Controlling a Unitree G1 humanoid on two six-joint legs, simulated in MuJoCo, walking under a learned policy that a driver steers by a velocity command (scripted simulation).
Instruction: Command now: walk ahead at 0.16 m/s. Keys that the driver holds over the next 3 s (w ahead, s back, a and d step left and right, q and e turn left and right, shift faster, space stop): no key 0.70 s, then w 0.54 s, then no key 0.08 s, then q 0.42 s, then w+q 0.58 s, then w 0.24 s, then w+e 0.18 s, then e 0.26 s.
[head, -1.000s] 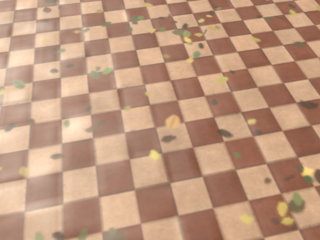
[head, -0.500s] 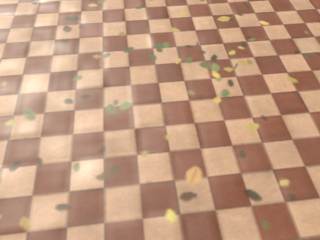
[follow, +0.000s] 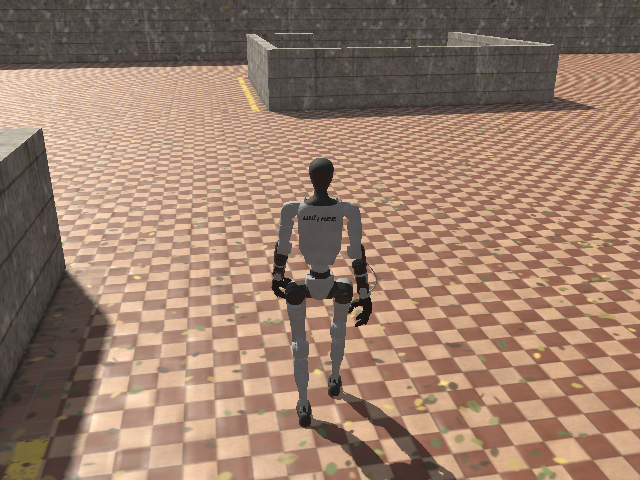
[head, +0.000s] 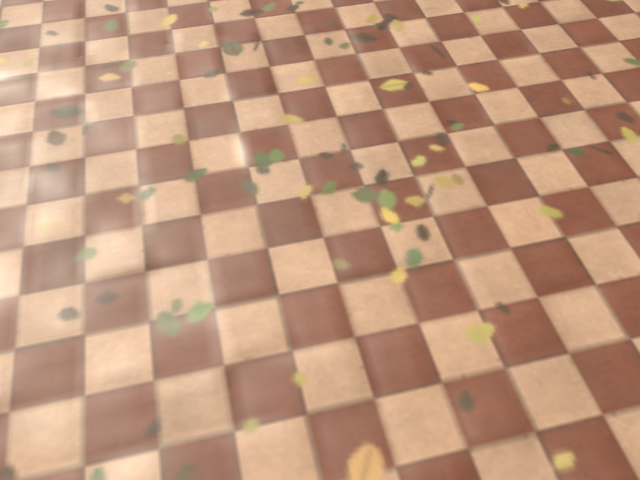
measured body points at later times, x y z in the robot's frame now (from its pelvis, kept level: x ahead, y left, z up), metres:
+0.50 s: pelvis +0.06 +0.00 +0.01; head +0.05 +0.00 +0.46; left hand +0.07 +0.23 -0.15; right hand +0.03 -0.22 -0.15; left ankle +0.04 +0.12 -0.73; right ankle +0.12 -0.08 -0.73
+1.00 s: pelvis +0.13 -0.01 +0.01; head +0.12 -0.03 +0.46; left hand +0.16 +0.23 -0.14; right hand +0.04 -0.23 -0.16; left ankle +0.04 +0.12 -0.73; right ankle +0.14 -0.09 -0.72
